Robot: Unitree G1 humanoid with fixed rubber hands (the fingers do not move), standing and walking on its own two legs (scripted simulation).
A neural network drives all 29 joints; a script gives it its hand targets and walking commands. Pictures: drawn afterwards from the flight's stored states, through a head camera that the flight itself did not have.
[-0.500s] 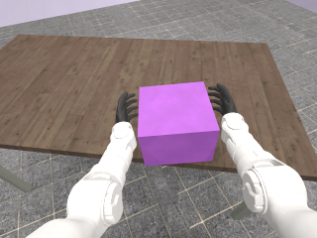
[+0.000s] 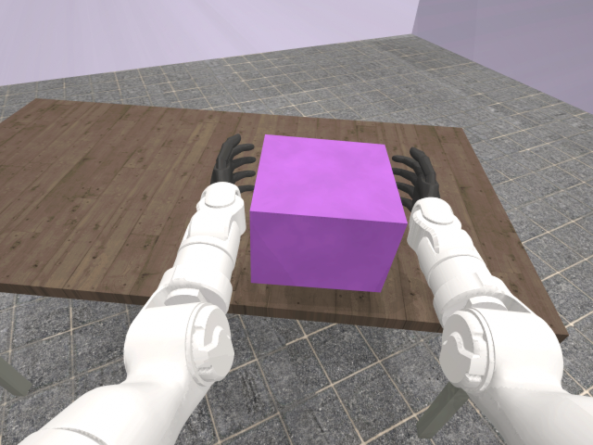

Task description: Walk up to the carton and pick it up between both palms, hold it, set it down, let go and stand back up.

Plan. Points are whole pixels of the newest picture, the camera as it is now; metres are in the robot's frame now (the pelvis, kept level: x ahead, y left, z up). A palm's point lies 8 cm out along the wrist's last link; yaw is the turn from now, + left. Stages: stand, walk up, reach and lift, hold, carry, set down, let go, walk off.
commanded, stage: reach and lift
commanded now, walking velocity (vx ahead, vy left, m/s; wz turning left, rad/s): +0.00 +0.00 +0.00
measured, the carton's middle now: (320, 210) +0.42 +0.01 +0.11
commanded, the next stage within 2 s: hold in 1.24 s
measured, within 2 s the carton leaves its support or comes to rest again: neither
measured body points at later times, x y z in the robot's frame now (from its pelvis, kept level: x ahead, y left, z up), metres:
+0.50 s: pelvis +0.03 +0.02 +0.00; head -0.01 +0.05 +0.45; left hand +0.42 +0.16 +0.16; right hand +0.41 -0.13 +0.15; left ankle +0.04 +0.14 -0.75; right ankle +0.05 -0.11 -0.75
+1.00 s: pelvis +0.01 +0.01 +0.00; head -0.03 +0.03 +0.45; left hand +0.40 +0.16 +0.18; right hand +0.39 -0.13 +0.16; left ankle +0.04 +0.14 -0.75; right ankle +0.05 -0.11 -0.75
